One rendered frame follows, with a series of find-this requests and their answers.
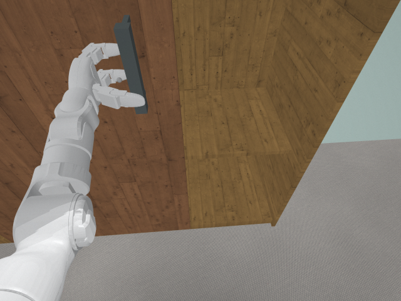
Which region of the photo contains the robot left forearm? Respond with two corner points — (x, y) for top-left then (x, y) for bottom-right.
(13, 87), (100, 248)

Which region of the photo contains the robot left hand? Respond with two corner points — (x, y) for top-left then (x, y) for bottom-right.
(68, 43), (145, 109)

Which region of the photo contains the handle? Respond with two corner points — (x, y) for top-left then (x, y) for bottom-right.
(113, 15), (148, 114)

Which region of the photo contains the wardrobe door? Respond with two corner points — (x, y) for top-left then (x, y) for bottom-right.
(0, 0), (190, 243)

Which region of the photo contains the robot left upper arm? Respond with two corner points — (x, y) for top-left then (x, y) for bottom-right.
(0, 193), (96, 301)

